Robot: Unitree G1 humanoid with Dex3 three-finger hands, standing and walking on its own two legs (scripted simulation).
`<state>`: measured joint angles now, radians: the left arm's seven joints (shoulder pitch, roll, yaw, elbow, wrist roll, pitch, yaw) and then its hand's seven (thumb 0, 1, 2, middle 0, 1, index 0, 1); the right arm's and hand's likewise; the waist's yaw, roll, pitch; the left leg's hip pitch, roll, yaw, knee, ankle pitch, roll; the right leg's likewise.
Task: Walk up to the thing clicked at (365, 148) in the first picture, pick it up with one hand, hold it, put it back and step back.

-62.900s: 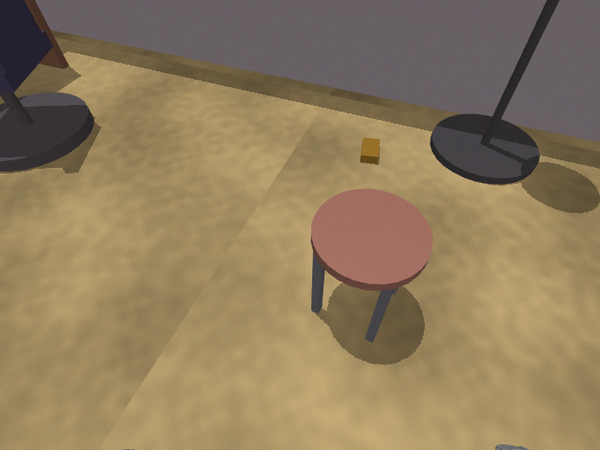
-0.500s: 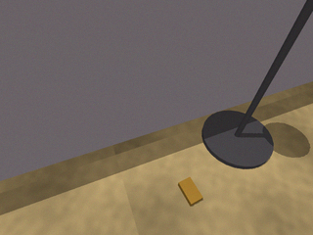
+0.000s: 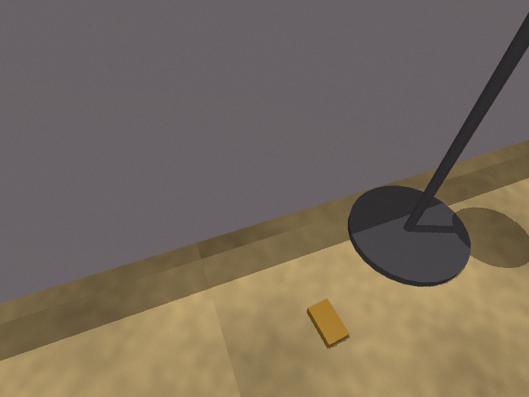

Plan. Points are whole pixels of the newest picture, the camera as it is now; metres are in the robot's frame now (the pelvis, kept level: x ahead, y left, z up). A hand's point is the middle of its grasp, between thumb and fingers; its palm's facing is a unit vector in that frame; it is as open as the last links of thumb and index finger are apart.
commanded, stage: stand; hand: right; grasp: from above
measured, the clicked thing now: (327, 322) +0.47 -0.23 -0.76
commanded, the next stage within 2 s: step back in 1.10 s
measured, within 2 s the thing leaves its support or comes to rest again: neither
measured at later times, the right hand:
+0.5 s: hand out of the picture +0.08 -0.24 -0.16, palm faces +0.00 +0.94 -0.34, open 7.4 cm
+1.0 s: hand out of the picture +0.10 -0.24 -0.15, palm faces -0.01 +0.94 -0.35, open 7.4 cm
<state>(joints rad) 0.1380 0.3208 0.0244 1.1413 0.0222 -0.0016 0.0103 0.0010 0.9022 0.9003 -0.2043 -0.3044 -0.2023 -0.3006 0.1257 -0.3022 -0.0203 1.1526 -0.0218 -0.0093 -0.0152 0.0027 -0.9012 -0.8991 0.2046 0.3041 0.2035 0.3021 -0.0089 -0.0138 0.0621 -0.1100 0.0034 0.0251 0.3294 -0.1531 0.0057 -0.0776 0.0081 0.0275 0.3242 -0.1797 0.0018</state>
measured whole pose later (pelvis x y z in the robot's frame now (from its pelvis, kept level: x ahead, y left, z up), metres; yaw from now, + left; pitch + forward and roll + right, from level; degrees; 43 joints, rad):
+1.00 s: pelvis +0.02 +0.01 +0.00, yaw +1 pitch -2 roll +0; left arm 0.11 0.34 0.01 1.14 0.02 -0.01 0.01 0.00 0.90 0.90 -0.20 -0.30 -0.20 -0.30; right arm 0.10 -0.32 -0.02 1.15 -0.01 -0.01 -0.01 0.00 -0.90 -0.90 0.20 0.30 0.20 0.30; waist 0.00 -0.02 0.05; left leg -0.10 -0.02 0.02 0.32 -0.18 0.02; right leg -0.05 -0.01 0.02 0.29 -0.20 0.02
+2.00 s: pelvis -0.13 -0.05 -0.02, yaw +6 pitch -3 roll -1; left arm 0.11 0.37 0.04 0.89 0.00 0.05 0.01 0.00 0.90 0.90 -0.21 -0.30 -0.20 -0.30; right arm 0.16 -0.35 -0.07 0.85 -0.02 0.04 0.00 0.00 -0.90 -0.90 0.21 0.30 0.21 0.30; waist -0.02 -0.01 0.16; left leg -0.25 -0.02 -0.07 0.58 -0.29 0.03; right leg -0.41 0.11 0.09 1.04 -0.53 -0.01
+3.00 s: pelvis -0.43 -0.04 -0.03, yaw +2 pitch -1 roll -1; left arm 0.26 0.40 0.05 0.89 0.02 0.03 0.03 0.00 0.90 0.90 -0.21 -0.30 -0.20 -0.30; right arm 0.13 -0.37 -0.08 0.75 -0.05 0.06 -0.01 0.00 -0.90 -0.90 0.21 0.30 0.21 0.30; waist 0.00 -0.01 0.16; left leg -0.38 0.03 0.05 0.64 -0.24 0.03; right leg -0.30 0.06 0.06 0.84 -0.49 0.02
